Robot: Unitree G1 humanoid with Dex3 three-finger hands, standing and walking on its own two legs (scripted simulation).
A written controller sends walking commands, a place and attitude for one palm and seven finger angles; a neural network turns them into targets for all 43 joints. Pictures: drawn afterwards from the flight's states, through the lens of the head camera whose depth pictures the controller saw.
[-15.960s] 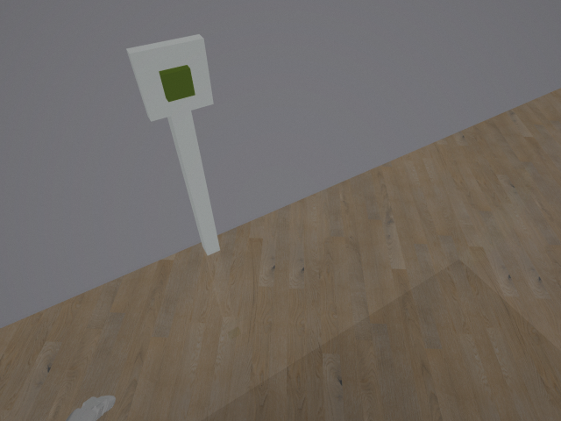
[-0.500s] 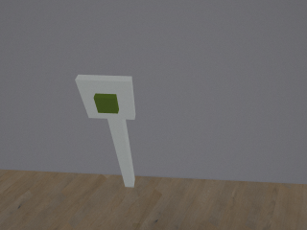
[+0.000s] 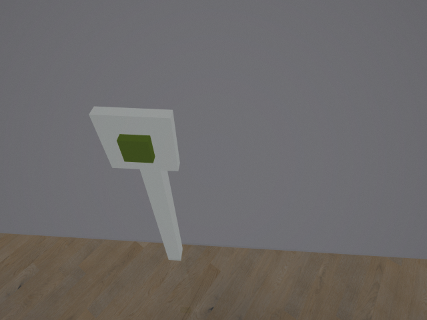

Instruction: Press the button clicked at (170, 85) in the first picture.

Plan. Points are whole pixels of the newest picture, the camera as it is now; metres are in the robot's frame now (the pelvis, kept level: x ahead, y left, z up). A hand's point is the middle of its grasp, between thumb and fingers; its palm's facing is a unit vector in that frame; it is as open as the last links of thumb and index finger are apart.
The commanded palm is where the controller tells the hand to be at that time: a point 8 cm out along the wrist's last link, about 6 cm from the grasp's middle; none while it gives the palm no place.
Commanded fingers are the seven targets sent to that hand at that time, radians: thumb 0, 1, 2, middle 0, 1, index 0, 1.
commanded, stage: come to a stop and stand still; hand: left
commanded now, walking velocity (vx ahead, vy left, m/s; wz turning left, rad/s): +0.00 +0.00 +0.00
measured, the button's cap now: (137, 147) +0.48 +0.21 +0.03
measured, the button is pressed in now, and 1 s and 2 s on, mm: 0 0 0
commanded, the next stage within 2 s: look again from close up in 0.38 s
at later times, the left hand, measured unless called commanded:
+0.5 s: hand out of the picture +0.01 +0.15 -0.17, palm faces +0.03 -0.98 -0.19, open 7.4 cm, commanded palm none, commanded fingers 0.00 0.90 0.90 -0.20 -0.30 -0.20 -0.30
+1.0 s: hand out of the picture +0.00 +0.15 -0.17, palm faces +0.03 -0.98 -0.19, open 7.4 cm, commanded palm none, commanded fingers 0.00 0.90 0.90 -0.20 -0.30 -0.20 -0.30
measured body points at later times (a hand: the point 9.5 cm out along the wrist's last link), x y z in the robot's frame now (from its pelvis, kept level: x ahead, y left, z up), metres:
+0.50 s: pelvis +0.02 -0.01 +0.00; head +0.02 -0.02 +0.45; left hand +0.01 +0.20 -0.15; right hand +0.02 -0.23 -0.16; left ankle +0.02 +0.12 -0.74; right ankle +0.00 -0.07 -0.74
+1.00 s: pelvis +0.02 -0.02 +0.00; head +0.02 -0.03 +0.45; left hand +0.00 +0.20 -0.16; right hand +0.00 -0.23 -0.16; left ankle +0.02 +0.12 -0.74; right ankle +0.00 -0.07 -0.74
